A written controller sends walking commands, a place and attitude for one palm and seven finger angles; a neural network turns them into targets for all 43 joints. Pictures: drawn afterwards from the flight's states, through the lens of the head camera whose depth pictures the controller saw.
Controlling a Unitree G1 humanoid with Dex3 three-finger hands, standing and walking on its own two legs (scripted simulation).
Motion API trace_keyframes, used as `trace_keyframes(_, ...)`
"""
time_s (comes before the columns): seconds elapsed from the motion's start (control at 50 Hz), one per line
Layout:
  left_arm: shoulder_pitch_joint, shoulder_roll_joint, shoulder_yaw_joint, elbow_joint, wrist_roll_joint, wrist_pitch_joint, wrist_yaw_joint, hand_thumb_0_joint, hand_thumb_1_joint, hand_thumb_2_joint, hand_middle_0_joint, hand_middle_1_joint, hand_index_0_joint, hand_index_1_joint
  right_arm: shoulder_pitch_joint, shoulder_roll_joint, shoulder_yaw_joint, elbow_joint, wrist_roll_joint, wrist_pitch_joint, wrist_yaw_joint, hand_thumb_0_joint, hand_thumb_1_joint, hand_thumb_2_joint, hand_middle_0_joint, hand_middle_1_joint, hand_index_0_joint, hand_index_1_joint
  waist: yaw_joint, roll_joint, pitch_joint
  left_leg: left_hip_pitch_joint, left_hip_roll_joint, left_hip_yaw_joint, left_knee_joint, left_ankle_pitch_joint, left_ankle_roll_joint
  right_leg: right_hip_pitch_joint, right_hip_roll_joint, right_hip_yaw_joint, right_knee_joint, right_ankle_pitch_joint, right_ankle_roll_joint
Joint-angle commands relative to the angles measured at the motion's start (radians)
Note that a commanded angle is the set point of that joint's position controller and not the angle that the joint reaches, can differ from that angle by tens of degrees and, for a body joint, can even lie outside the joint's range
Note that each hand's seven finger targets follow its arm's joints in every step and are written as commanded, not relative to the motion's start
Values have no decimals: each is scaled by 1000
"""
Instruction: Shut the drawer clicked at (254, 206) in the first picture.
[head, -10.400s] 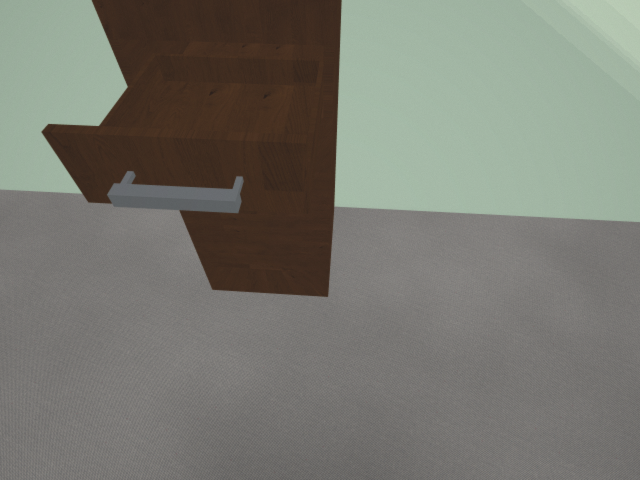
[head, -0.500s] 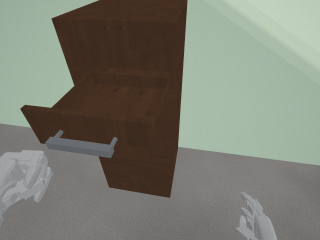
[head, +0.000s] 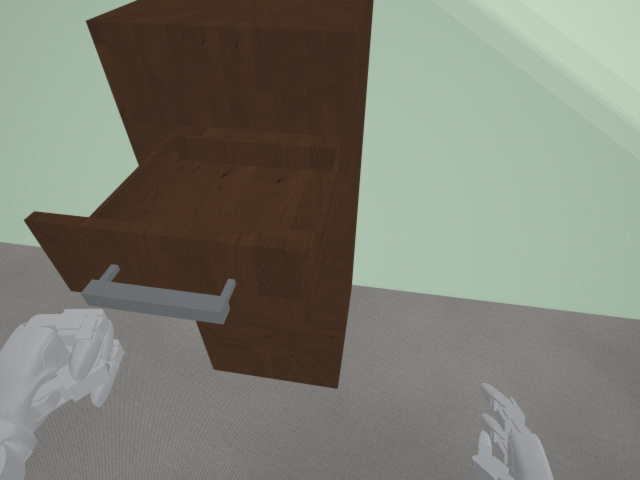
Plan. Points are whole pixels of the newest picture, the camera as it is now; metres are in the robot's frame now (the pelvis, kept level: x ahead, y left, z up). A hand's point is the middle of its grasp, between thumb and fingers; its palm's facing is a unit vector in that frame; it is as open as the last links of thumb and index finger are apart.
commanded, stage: bring the fist close to the handle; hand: left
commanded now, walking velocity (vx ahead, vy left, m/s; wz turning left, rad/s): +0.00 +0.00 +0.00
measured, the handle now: (163, 289) +0.33 +0.26 +0.08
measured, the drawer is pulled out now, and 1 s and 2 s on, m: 0.29 0.29 0.24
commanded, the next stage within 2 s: push the drawer shut in 1.04 s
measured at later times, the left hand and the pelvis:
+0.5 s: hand (158, 365) +0.21 +0.21 +0.09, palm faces -0.02 -1.00 -0.08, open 3.3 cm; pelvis -0.01 +0.01 -0.01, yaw +1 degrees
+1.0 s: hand (163, 362) +0.22 +0.21 +0.08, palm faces +0.02 -0.99 -0.10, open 3.3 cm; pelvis -0.01 -0.02 -0.01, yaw +1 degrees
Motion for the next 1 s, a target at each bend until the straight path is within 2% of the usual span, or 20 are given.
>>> trace_keyframes(0.0, -87, 132, 58, -174, -7, -27, 24, 0, 900, 900, -1400, -1600, -1400, -1600, -147, -119, -49, -175, 4, -47, -8, 0, -900, -900, 200, 300, 200, 300, 6, 48, 9, 17, 9, -87, -103, 233, -15, -68, 1, 14, -68, 215, 11)
trace_keyframes(0.08, -114, 96, -3, -251, 15, -75, 44, 0, 900, 900, -1400, -1600, -1400, -1600, -128, -120, -55, -175, -13, -54, -4, 0, -900, -900, 200, 300, 200, 300, -9, 6, -54, 44, 14, -97, -80, 276, -11, -66, 3, 4, -42, 239, 13)
trace_keyframes(0.1, -113, 96, -8, -264, 25, -92, 50, 0, 900, 900, -1400, -1600, -1400, -1600, -120, -118, -59, -170, -13, -53, -1, 0, -900, -900, 200, 300, 200, 300, -11, 26, -74, 50, 14, -97, -78, 285, -14, -70, 1, 4, -38, 242, 13)
trace_keyframes(0.12, -125, 71, -41, -271, 33, -108, 54, 0, 900, 900, -1400, -1600, -1400, -1600, -117, -116, -57, -168, -16, -54, 2, 0, -900, -900, 200, 300, 200, 300, -17, 34, -78, 53, 13, -99, -75, 280, -16, -81, -1, 2, -31, 235, 14)
trace_keyframes(0.18, -143, 119, -2, -204, 55, -134, 83, 0, 900, 900, -1400, -1600, -1400, -1600, -107, -125, -63, -143, -22, -38, -1, 0, -900, -900, 200, 300, 200, 300, -20, -13, -53, 15, 17, -106, -71, 242, -19, -100, -1, 2, -29, 191, 13)
trace_keyframes(0.26, -182, 62, -73, -166, 74, -141, 89, 0, 900, 900, -1400, -1600, -1400, -1600, -117, -120, -63, -150, -17, -13, 0, 0, -900, -900, 200, 300, 200, 300, -30, 55, -40, -2, 16, -110, -72, 213, -28, -128, -10, -3, -13, 149, 12)
trace_keyframes(0.34, -197, 43, -100, -132, 77, -151, 92, 0, 900, 900, -1400, -1600, -1400, -1600, -112, -118, -66, -158, -17, -1, 0, 0, -900, -900, 200, 300, 200, 300, -32, 38, -78, -5, 18, -112, -57, 218, -27, -131, -11, 0, 1, 152, 12)
trace_keyframes(0.36, -222, 41, -113, -126, 81, -157, 94, 0, 900, 900, -1400, -1600, -1400, -1600, -110, -121, -66, -159, -18, 1, -1, 0, -900, -900, 200, 300, 200, 300, -37, 9, -82, -13, 19, -119, -55, 209, -27, -137, -11, -2, 7, 146, 14)
trace_keyframes(0.44, -251, 77, -78, -51, 87, -183, 112, 0, 900, 900, -1400, -1600, -1400, -1600, -99, -125, -72, -155, -20, 14, -2, 0, -900, -900, 200, 300, 200, 300, -37, -13, -84, -40, 17, -114, -43, 185, -24, -151, -11, 3, 21, 126, 13)
trace_keyframes(0.54, -238, 81, -64, 11, 84, -213, 121, 0, 900, 900, -1400, -1600, -1400, -1600, -99, -123, -74, -164, -20, 35, 3, 0, -900, -900, 200, 300, 200, 300, -27, 21, -89, -79, 10, -92, -23, 189, -25, -151, -15, 10, 38, 136, 8)
trace_keyframes(0.58, -281, 103, -51, 35, 85, -228, 121, 0, 900, 900, -1400, -1600, -1400, -1600, -90, -127, -74, -159, -21, 44, 2, 0, -900, -900, 200, 300, 200, 300, -35, 5, -89, -99, 10, -90, -10, 178, -21, -153, -14, 14, 43, 130, 8)
trace_keyframes(0.62, -276, 97, -55, 52, 79, -248, 114, 0, 900, 900, -1400, -1600, -1400, -1600, -84, -128, -79, -165, -19, 45, 2, 0, -900, -900, 200, 300, 200, 300, -40, -5, -106, -104, 6, -81, 6, 187, -17, -158, -14, 19, 49, 149, 11)
trace_keyframes(0.64, -290, 90, -64, 23, 76, -263, 108, 0, 900, 900, -1400, -1600, -1400, -1600, -88, -125, -79, -171, -19, 42, 4, 0, -900, -900, 200, 300, 200, 300, -36, 32, -135, -94, 4, -78, 11, 196, -17, -151, -16, 24, 53, 157, 10)
trace_keyframes(0.68, -299, 123, -40, 15, 72, -282, 107, 0, 900, 900, -1400, -1600, -1400, -1600, -86, -127, -80, -171, -20, 37, 4, 0, -900, -900, 200, 300, 200, 300, -38, 5, -161, -95, 6, -77, 22, 203, -11, -135, -15, 31, 56, 168, 10)
trace_keyframes(0.7, -298, 111, -52, 12, 69, -289, 101, 0, 900, 900, -1400, -1600, -1400, -1600, -89, -124, -79, -172, -18, 35, 6, 0, -900, -900, 200, 300, 200, 300, -37, 36, -168, -93, 4, -74, 24, 201, -11, -137, -16, 34, 58, 168, 10)
trace_keyframes(0.82, -294, 149, 1, 144, 38, -276, 65, 0, 900, 900, -1400, -1600, -1400, -1600, -79, -139, -80, -156, -14, 45, -3, 0, -900, -900, 200, 300, 200, 300, -49, -52, -103, -171, -5, -63, 43, 155, 0, -145, -25, 59, 33, 154, 23)
trace_keyframes(0.9, -304, 163, 16, 150, 19, -272, 30, 0, 900, 900, -1400, -1600, -1400, -1600, -90, -135, -78, -168, -9, 50, -7, 0, -900, -900, 200, 300, 200, 300, -42, -18, -129, -176, -10, -51, 58, 164, 3, -116, -37, 91, 24, 162, 27)
trace_keyframes(0.94, -321, 202, 51, 139, 12, -279, 20, 0, 900, 900, -1400, -1600, -1400, -1600, -87, -136, -79, -171, -9, 49, -9, 0, -900, -900, 200, 300, 200, 300, -38, -5, -164, -172, -10, -48, 65, 174, 2, -96, -40, 98, 26, 175, 30)
trace_keyframes(0.96, -344, 177, 29, 139, 5, -283, 14, 0, 900, 900, -1400, -1600, -1400, -1600, -92, -130, -74, -173, -8, 47, -10, 0, -900, -900, 200, 300, 200, 300, -46, 6, -156, -169, -10, -49, 70, 169, 3, -105, -42, 107, 23, 177, 34)
trace_keyframes(0.98, -370, 192, 36, 154, 4, -286, 12, 0, 900, 900, -1400, -1600, -1400, -1600, -88, -135, -73, -166, -9, 50, -12, 0, -900, -900, 200, 300, 200, 300, -58, -28, -134, -183, -6, -52, 78, 161, 5, -111, -41, 118, 18, 167, 38)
